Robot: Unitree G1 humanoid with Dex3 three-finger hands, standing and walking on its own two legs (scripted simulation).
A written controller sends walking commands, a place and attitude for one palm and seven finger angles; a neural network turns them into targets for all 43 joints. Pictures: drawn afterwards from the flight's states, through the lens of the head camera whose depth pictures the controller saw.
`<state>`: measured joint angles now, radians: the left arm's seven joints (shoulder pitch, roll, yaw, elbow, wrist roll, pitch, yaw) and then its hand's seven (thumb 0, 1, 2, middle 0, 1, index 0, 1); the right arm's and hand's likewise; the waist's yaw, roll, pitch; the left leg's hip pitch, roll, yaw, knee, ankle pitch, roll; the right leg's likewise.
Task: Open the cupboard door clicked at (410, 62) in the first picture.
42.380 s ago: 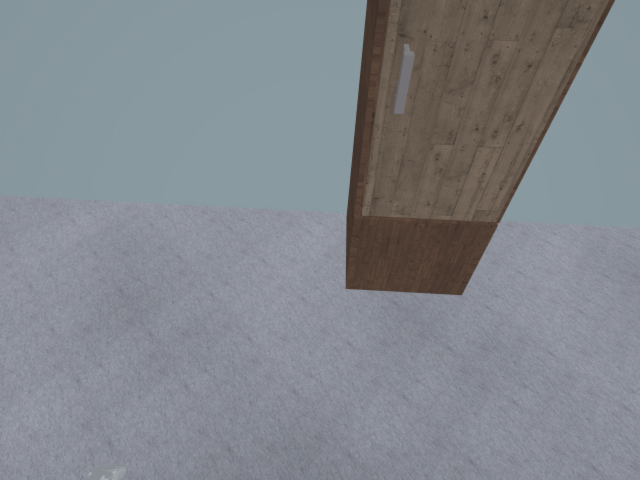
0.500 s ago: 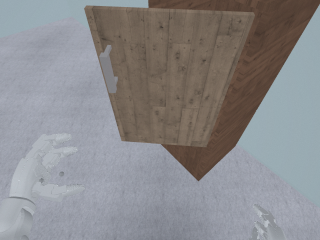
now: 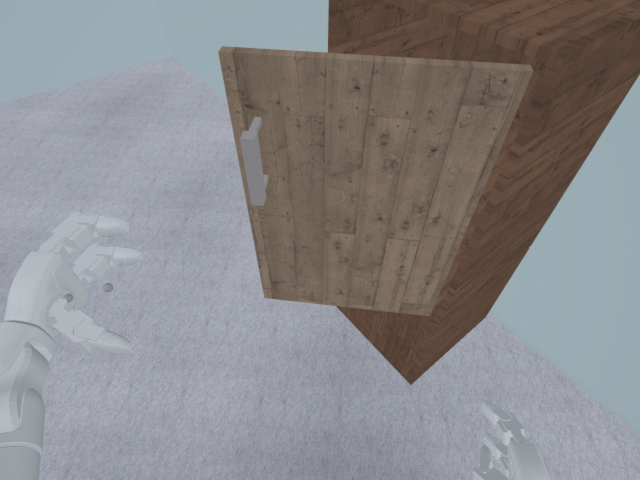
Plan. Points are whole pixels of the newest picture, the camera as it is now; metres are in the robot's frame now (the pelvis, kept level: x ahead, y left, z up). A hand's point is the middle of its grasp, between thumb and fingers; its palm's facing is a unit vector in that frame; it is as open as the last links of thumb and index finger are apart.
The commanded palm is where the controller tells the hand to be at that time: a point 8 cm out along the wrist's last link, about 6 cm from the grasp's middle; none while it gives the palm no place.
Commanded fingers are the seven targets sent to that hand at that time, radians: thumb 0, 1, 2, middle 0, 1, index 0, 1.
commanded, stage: raise the hand with hooked fingers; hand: left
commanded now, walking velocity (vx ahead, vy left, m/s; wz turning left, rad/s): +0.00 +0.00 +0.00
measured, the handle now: (257, 162) +0.54 +0.15 +0.10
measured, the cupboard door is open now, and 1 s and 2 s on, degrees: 44 44 44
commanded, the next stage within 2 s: move the hooked fingers beside the handle in 0.56 s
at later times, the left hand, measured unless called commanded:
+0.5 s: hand (117, 275) +0.30 +0.26 +0.12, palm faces +0.04 -1.00 -0.05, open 13.9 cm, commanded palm +0.26 +0.31 +0.13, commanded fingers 0.00 -0.50 0.30 -0.30 -1.20 -0.30 -1.20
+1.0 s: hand (145, 250) +0.33 +0.25 +0.12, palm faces +0.01 -1.00 -0.03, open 13.9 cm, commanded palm +0.31 +0.30 +0.12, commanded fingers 0.00 -0.50 0.30 -0.30 -1.20 -0.30 -1.20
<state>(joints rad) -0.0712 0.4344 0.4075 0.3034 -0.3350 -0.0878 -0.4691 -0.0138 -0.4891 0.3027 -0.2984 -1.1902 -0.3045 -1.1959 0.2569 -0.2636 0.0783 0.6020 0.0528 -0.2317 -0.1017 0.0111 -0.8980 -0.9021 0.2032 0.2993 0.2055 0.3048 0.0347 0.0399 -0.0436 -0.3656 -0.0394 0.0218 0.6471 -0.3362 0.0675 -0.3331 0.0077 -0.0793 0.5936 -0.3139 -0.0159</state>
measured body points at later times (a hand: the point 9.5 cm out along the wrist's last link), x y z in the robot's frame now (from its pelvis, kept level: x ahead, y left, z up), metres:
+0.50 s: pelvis +0.00 -0.01 +0.00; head +0.01 -0.02 +0.45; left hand +0.29 +0.32 +0.13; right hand +0.16 -0.25 -0.07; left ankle +0.00 +0.07 -0.73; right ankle +0.00 -0.11 -0.73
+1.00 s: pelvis +0.00 -0.03 +0.00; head +0.02 -0.04 +0.45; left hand +0.33 +0.30 +0.13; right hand +0.15 -0.28 -0.09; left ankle +0.00 +0.07 -0.73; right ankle +0.00 -0.11 -0.73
